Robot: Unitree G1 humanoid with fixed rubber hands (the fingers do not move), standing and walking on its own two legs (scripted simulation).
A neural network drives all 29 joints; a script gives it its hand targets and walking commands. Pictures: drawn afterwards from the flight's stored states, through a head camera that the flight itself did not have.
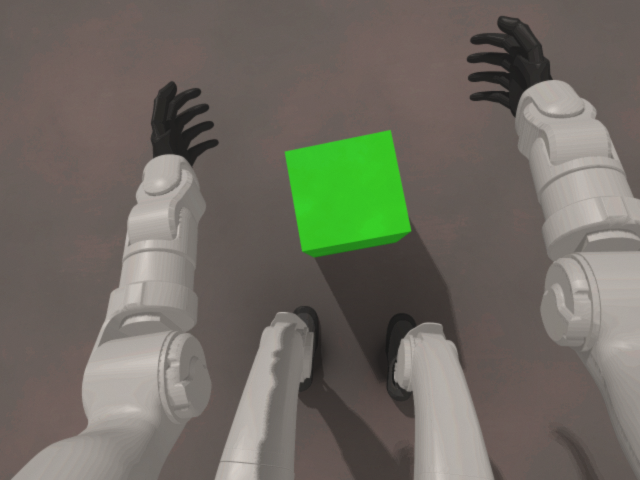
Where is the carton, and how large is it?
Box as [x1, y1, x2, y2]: [285, 130, 410, 257]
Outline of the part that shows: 390,130 285,151 302,251 314,257 397,241 410,231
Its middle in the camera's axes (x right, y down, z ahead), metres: +0.07 -0.09 +0.87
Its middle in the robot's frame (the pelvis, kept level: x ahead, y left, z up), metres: +0.49 +0.04 -0.52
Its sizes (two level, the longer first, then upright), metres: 0.210 0.200 0.250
